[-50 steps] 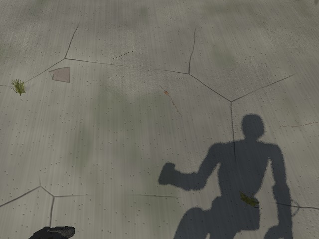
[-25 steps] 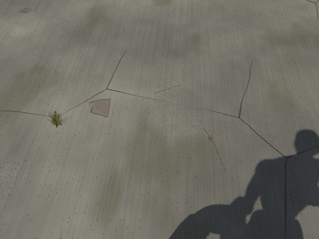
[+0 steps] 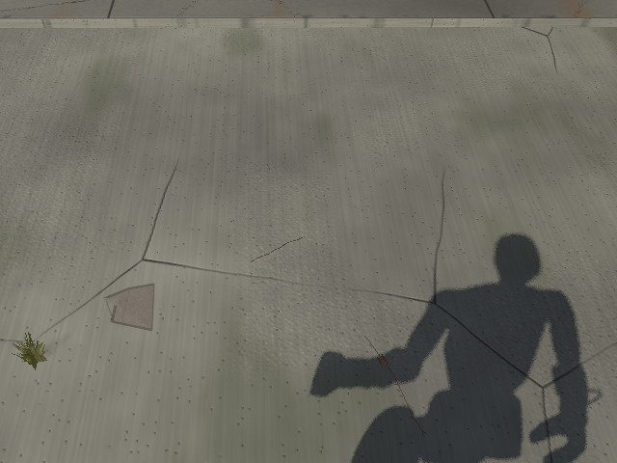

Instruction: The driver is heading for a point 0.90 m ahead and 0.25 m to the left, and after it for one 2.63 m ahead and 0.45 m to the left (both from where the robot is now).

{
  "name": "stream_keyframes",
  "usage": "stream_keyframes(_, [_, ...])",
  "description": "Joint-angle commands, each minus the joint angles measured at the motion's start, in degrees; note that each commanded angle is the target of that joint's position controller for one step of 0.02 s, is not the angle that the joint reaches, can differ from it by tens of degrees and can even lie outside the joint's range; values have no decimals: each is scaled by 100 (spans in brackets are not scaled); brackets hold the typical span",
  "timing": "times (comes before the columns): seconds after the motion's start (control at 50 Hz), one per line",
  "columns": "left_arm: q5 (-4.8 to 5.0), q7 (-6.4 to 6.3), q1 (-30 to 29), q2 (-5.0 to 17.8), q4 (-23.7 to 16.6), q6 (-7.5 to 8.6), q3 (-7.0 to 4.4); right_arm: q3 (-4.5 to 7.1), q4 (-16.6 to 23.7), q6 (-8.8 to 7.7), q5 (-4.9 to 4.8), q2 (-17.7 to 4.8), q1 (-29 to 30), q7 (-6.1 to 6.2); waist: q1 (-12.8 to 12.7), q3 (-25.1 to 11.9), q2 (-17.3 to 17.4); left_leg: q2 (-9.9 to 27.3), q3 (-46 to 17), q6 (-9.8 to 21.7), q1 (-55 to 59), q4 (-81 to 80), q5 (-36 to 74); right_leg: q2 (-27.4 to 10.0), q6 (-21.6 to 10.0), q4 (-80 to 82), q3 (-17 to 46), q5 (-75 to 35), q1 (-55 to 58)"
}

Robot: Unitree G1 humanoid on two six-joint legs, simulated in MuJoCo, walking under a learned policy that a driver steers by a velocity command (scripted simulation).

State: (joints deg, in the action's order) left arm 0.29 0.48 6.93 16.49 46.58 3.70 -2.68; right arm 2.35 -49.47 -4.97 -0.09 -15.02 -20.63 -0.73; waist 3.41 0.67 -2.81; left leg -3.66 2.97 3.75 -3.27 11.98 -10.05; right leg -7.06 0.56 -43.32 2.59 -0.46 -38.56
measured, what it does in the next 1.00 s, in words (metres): walks ahead, turning left: right foot, then left foot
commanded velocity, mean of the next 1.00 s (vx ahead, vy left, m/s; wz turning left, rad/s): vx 0.50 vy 0.00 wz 0.26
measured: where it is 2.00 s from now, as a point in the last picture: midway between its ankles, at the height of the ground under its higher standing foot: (191, 263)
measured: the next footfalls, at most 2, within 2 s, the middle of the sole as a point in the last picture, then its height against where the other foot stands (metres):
right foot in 0.20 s outside the picture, level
left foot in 0.76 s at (249, 425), level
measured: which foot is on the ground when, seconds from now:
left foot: down 0.00-0.22, up 0.24-0.74, down 0.76-1.00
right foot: up 0.00-0.18, down 0.20-0.78, up 0.80-1.00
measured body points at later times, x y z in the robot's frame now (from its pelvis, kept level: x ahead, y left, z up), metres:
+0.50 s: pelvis +0.28 -0.07 +0.00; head +0.30 -0.07 +0.45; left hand +0.31 +0.21 -0.13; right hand +0.42 -0.33 -0.12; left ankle +0.39 +0.12 -0.68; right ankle +0.26 -0.15 -0.75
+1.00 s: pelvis +0.55 +0.03 +0.00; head +0.58 +0.05 +0.44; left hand +0.63 +0.34 -0.11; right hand +0.72 -0.21 -0.11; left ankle +0.55 +0.09 -0.75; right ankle +0.68 -0.14 -0.68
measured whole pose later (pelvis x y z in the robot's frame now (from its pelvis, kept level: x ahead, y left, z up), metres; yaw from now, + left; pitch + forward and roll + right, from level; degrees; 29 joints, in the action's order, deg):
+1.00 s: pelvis +0.55 +0.03 +0.00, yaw +18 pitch +1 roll +0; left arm -0.7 0.1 6.2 17.4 45.1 5.8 -3.1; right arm 3.8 -41.8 -3.1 -0.5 -15.4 -17.6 -0.8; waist 1.8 2.4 -1.5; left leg -6.7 -3.4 6.2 -12.4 20.2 -8.7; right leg -5.8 1.9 -56.4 4.5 14.2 -35.2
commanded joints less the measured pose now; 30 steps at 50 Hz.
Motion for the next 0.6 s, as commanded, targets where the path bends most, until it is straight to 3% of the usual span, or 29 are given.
stream_keyframes(0.02, [26,63,-604,191,-445,108,-1,234,204,-43,-50,-1011,-35,71,39,284,605,1457,-666,775,-180,-572,1063,151,7,791,-182,-603,185])
stream_keyframes(0.08, [62,155,-1010,232,-623,155,8,255,17,47,-78,-1033,-282,91,128,412,603,1705,-722,762,381,-359,1182,227,-114,1193,-155,-383,29])
stream_keyframes(0.14, [63,240,-980,373,-679,202,-27,301,-66,133,-104,-1100,-237,135,-38,330,688,1913,-784,637,861,36,1797,318,-338,1448,-170,190,235])
stream_keyframes(0.16, [58,244,-759,465,-625,213,-68,317,-61,158,-103,-1147,-161,145,-182,181,759,1894,-752,577,920,307,2456,438,-422,1487,-278,395,629])
stream_keyframes(0.18, [47,225,-252,598,-480,218,-151,320,-44,193,-102,-1172,-36,156,-490,-135,790,1748,-606,478,859,908,3380,632,-545,1611,-467,419,1403])
stream_keyframes(0.2, [34,174,661,869,-186,212,-296,265,-13,223,-68,-1043,-28,167,-883,-733,673,1430,-382,313,444,1992,3614,667,-721,1591,-492,277,2739])
stream_keyframes(0.22, [-20,108,1685,1302,10,184,-410,137,136,216,67,-773,-142,182,-1168,-1620,-71,1040,-123,101,-805,3853,1842,-447,-1101,1404,807,146,4516])
stream_keyframes(0.24, [-8,140,1841,1566,120,156,-455,-47,151,82,18,-72,-871,107,-707,-2175,-1556,-43,-409,-232,-3068,5601,-2154,-1503,-1984,2131,3522,1501,6162])
stream_keyframes(0.26, [70,145,1700,986,56,166,-300,83,105,-46,-118,-724,-429,76,-973,-1820,-831,245,-1095,-149,-3722,6194,-2368,-1374,-1783,2551,3674,2228,5923])
stream_keyframes(0.28, [57,125,1269,803,-14,176,-236,160,281,-131,-249,-966,103,48,-902,-1031,-565,526,-959,-64,-4035,6194,-1832,-1216,-1550,2677,2841,2014,5201])
stream_keyframes(0.3, [22,123,861,717,-87,179,-204,151,334,-157,-217,-923,369,78,-719,-630,-85,833,-784,-79,-3837,5936,-1276,-1016,-1435,2816,2247,1409,4416])
stream_keyframes(0.32, [-19,132,609,564,-119,188,-165,182,352,-140,-118,-882,505,99,-580,-329,19,1004,-738,-128,-3640,5618,-939,-829,-1405,2982,1817,884,3798])
stream_keyframes(0.34, [-85,134,501,462,-116,209,-129,190,334,-85,-89,-805,389,95,-403,-307,-132,1144,-781,-153,-3278,5456,-712,-690,-1369,3133,1524,560,3419])
stream_keyframes(0.38, [-72,129,481,462,-34,272,-143,159,247,61,-120,-571,173,97,-269,-259,-172,1222,-752,-240,-3039,5221,-552,-619,-1405,3423,1019,239,3078])
stream_keyframes(0.44, [-103,50,641,634,148,317,-201,158,393,167,-111,-518,568,122,-334,47,-28,1226,-876,-376,-3496,4645,94,-614,-1394,3684,422,-124,2981])
stream_keyframes(0.52, [-97,-31,678,706,246,291,-196,141,555,118,-106,-428,1075,44,-495,175,-11,1039,-747,-361,-3453,3329,1370,-400,-1120,3787,-390,-350,3117])
stream_keyframes(0.6, [-41,-76,1040,805,444,214,-215,64,872,100,-103,-284,1788,-80,-802,392,107,944,-439,-261,-3548,2511,1651,-593,-1041,3735,-747,-494,3725])
Keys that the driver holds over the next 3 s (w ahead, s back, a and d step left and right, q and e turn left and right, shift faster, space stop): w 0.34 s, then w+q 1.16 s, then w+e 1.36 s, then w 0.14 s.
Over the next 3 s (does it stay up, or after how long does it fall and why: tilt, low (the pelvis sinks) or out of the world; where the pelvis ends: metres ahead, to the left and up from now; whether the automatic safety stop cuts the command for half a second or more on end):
stays up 1.54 0.42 0.00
